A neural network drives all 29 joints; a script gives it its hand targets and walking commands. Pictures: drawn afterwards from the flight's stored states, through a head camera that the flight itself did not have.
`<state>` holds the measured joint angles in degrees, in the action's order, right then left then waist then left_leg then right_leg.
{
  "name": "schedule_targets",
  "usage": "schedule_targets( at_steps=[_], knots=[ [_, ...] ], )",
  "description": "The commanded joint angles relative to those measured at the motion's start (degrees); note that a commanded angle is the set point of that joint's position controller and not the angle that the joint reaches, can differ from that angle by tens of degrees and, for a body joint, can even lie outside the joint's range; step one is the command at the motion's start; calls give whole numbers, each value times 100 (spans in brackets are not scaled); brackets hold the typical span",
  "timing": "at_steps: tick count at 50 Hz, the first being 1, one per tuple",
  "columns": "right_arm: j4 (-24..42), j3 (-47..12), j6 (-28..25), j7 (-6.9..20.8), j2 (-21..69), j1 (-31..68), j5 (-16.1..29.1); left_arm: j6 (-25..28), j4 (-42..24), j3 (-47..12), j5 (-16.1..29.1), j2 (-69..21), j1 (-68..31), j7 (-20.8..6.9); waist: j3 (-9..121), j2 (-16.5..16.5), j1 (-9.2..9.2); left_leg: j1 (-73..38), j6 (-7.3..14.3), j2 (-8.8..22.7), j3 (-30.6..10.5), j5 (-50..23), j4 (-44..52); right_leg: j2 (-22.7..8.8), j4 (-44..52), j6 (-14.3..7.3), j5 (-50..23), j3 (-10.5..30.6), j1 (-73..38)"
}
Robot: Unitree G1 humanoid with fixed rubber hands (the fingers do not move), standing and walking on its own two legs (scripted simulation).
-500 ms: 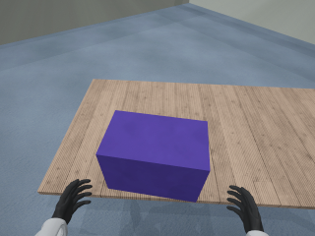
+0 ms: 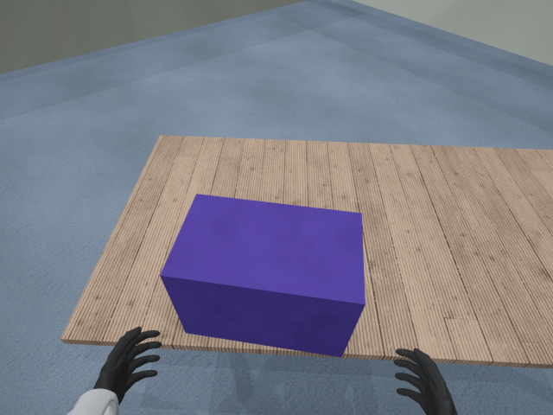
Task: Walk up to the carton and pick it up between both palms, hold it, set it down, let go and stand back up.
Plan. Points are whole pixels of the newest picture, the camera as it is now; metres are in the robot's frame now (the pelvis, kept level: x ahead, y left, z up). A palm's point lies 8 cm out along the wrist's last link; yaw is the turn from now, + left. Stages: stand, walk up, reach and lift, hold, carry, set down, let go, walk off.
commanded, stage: set down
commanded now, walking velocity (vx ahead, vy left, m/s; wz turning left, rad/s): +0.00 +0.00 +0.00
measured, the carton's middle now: (269, 276) +0.36 +0.03 -0.03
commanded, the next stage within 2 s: let go in 0.42 s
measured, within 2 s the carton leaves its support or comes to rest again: neither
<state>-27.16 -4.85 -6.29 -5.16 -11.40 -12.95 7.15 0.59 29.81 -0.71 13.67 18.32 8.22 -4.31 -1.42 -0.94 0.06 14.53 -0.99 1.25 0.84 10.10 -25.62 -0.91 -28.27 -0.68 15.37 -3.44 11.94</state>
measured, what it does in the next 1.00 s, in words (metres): stands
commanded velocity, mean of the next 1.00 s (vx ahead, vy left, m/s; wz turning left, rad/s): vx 0.00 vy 0.00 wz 0.00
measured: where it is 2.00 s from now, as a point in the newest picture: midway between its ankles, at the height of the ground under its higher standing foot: outside the picture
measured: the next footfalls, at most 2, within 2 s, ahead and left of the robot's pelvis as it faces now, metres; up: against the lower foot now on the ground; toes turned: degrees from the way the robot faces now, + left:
none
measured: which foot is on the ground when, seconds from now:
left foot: down 0.00-1.00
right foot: down 0.00-1.00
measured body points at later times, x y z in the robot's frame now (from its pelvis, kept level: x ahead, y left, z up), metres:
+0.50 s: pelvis +0.01 -0.01 +0.00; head +0.03 -0.01 +0.45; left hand +0.20 +0.25 -0.07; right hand +0.18 -0.22 -0.09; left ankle +0.04 +0.13 -0.74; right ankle +0.00 -0.10 -0.74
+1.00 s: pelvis +0.02 -0.01 +0.00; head +0.03 -0.01 +0.45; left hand +0.20 +0.25 -0.08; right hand +0.14 -0.24 -0.12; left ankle +0.04 +0.13 -0.74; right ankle +0.00 -0.10 -0.74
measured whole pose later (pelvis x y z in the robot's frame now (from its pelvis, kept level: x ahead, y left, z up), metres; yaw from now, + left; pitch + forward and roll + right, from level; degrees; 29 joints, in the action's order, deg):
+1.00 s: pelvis +0.02 -0.01 +0.00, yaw +0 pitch +0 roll +1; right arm -44.5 -1.7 -5.6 0.1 -12.0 -12.8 -1.1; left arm -4.3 32.8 -0.7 1.2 18.2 8.6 -1.5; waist -0.5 -0.7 0.1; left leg 14.3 -1.9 2.0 0.9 11.8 -26.0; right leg -0.2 -28.3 -1.4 16.9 -3.4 11.6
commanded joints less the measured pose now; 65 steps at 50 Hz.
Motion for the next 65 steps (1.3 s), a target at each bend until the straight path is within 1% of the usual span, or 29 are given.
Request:
schedule_targets(
  at_steps=[1, 5, 9, 13, 14, 16, 17, 19, 23, 27, 29, 30, 32, 34, 38, 40, 42, 45, 46, 47, 48, 49, 51, 52, 56, 58, 61, 64, 65],
  knots=[
    [998, 478, -356, 46, 76, 378, -230, 136, -1014, 365, -349, 1142, -603, 100, 651, -29, 192, -1418, 70, -195, 205, -339, 406, -85, 1060, 112, -237, 389, -30],
    [894, 457, -417, 60, 46, 333, -277, 72, -821, 374, -402, 1105, -533, 92, 647, -134, 147, -1421, 67, -222, 214, -476, 368, -101, 1047, 153, -495, 375, -45],
    [490, 475, -436, 121, -21, 318, -313, -39, -729, 367, -581, 915, -484, 119, 606, 24, 127, -1570, 12, -189, 224, -621, 393, -27, 1069, 111, -519, 300, 12],
    [573, 440, -485, 151, -38, 296, -322, -106, -699, 394, -601, 875, -398, 135, 654, -115, 164, -1566, 21, -222, 271, -711, 368, -50, 1066, 154, -665, 287, -47],
    [367, 464, -487, 170, -68, 362, -380, -163, -630, 406, -681, 802, -451, 150, 634, -18, 126, -1570, 5, -217, 276, -707, 378, -41, 1067, 144, -663, 273, -13],
    [412, 468, -536, 186, -89, 338, -369, -190, -644, 395, -696, 768, -397, 160, 628, -107, 135, -1609, -6, -218, 280, -800, 380, -5, 1077, 151, -744, 227, -8],
    [248, 501, -533, 221, -166, 333, -393, -243, -546, 377, -742, 686, -327, 176, 598, -61, 120, -1652, -28, -202, 272, -820, 399, 29, 1079, 126, -718, 203, 29],
    [246, 501, -558, 264, -191, 419, -401, -294, -593, 372, -775, 630, -355, 223, 669, -11, 166, -1644, -35, -203, 307, -841, 394, 43, 1046, 121, -684, 161, 32],
    [151, 517, -576, 285, -195, 407, -454, -376, -537, 368, -816, 580, -337, 234, 589, -95, 115, -1658, -40, -206, 330, -891, 388, 45, 1048, 135, -802, 143, 54],
    [-33, 555, -606, 347, -305, 486, -495, -482, -443, 372, -906, 430, -329, 268, 590, -5, 103, -1736, -72, -208, 351, -944, 411, 78, 1062, 123, -847, 109, 97],
    [76, 567, -632, 318, -294, 432, -507, -480, -564, 380, -864, 483, -278, 256, 687, -139, 57, -1738, -60, -225, 371, -1006, 367, 51, 1047, 169, -1054, 126, 32],
    [-121, 585, -626, 340, -324, 404, -530, -518, -484, 379, -935, 404, -240, 262, 582, -55, 55, -1741, -77, -220, 350, -1039, 389, 69, 1050, 164, -1076, 104, 64],
    [-203, 637, -639, 380, -365, 554, -555, -550, -452, 360, -957, 360, -318, 290, 605, -7, 47, -1727, -91, -205, 351, -992, 403, 100, 1048, 135, -944, 91, 114],
    [-171, 685, -670, 382, -390, 536, -581, -567, -458, 354, -932, 351, -225, 289, 629, -91, 31, -1794, -84, -210, 376, -1030, 410, 119, 1061, 133, -973, 74, 109],
    [-442, 752, -706, 472, -495, 645, -612, -628, -396, 315, -1013, 221, -197, 343, 594, 60, 21, -1824, -130, -194, 358, -1138, 419, 171, 1044, 109, -989, 36, 159],
    [-423, 754, -725, 504, -500, 752, -636, -634, -371, 284, -985, 236, -205, 349, 602, -32, 21, -1826, -115, -189, 351, -1081, 407, 177, 1057, 110, -938, 39, 212],
    [-533, 798, -748, 551, -587, 746, -663, -654, -296, 290, -1054, 169, -174, 375, 617, 41, 34, -1834, -138, -184, 355, -1163, 429, 208, 1016, 98, -986, 3, 170],
    [-528, 843, -795, 587, -632, 843, -692, -628, -311, 259, -1056, 145, -154, 390, 627, -24, 44, -1780, -134, -169, 371, -1137, 435, 223, 1000, 104, -1039, 9, 189],
    [-1319, 1006, -279, 515, -1770, 157, -1086, -305, -28, 569, -1637, 1115, 48, 491, 1723, 172, 229, -775, 147, 410, -299, -1768, -340, -523, 339, -20, -1754, 568, -883],
    [-1270, 1028, -98, 475, -1806, 175, -1097, -184, 42, 580, -1698, 1293, 173, 503, 1557, -198, 202, -352, 161, 365, -262, -1244, -326, -622, 358, -25, -1723, 598, -1092],
    [-1304, 1011, 15, 455, -1730, 182, -1079, -106, 117, 565, -1728, 1316, 71, 478, 1304, -462, 136, -160, 170, 345, -262, -963, -222, -630, 392, -71, -1601, 611, -947],
    [-1343, 978, 87, 454, -1723, 292, -1070, -44, 146, 521, -1723, 1203, -24, 467, 1188, -248, 123, -164, 174, 384, -255, -749, -146, -689, 527, -83, -1203, 706, -773],
    [-1473, 946, 157, 503, -1720, 300, -1021, 63, 256, 493, -1726, 1218, -96, 427, 852, -64, 48, -107, 205, 371, -303, -328, 7, -693, 798, -53, -434, 800, -385],
    [-1586, 938, 187, 509, -1745, 308, -1019, 101, 344, 454, -1714, 1187, -126, 416, 750, -24, 6, -111, 234, 388, -330, -323, 17, -676, 835, -68, -336, 800, -238],
    [-1908, 945, 195, 568, -1831, 355, -1015, 223, 641, 456, -1722, 1281, -27, 422, 856, -118, -4, -154, 291, 434, -423, -537, 2, -684, 827, -75, -598, 775, -399],
    [-2001, 923, 217, 602, -1802, 436, -1007, 251, 783, 472, -1684, 1328, 34, 436, 891, 60, 33, -197, 293, 453, -427, -816, 16, -673, 747, -84, -826, 746, -470],
    [-2175, 903, 249, 606, -1831, 465, -981, 265, 953, 463, -1654, 1317, 76, 453, 950, 84, 44, -291, 324, 478, -467, -1074, 15, -667, 707, -77, -1165, 710, -570],
    [-2294, 919, 268, 570, -1886, 422, -976, 272, 1129, 427, -1622, 1293, 92, 447, 887, 160, 23, -301, 334, 479, -487, -1102, -4, -667, 760, -76, -1205, 707, -592],
    [-2348, 906, 277, 570, -1863, 435, -949, 287, 1181, 439, -1625, 1333, 98, 449, 886, 60, 9, -267, 341, 502, -529, -1021, 55, -662, 739, -81, -1133, 711, -631]
  ],
)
